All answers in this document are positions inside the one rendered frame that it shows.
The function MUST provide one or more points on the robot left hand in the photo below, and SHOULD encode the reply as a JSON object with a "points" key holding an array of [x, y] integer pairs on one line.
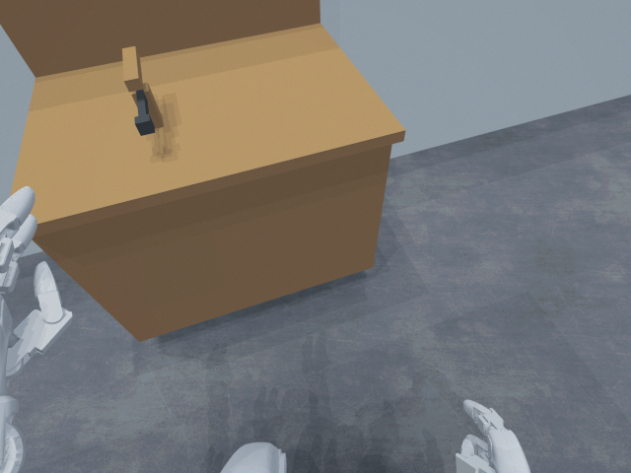
{"points": [[40, 329]]}

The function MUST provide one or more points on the left robot forearm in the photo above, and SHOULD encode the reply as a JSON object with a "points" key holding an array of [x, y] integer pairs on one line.
{"points": [[12, 442]]}

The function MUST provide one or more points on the robot right hand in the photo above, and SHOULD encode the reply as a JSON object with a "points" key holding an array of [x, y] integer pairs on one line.
{"points": [[503, 452]]}

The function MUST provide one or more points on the left robot thigh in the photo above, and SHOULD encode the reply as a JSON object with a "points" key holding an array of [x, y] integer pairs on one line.
{"points": [[257, 457]]}

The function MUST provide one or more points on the tap lever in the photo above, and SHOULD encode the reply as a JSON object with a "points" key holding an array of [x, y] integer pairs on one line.
{"points": [[143, 121]]}

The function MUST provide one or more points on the counter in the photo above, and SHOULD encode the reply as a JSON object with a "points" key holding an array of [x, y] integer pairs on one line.
{"points": [[266, 174]]}

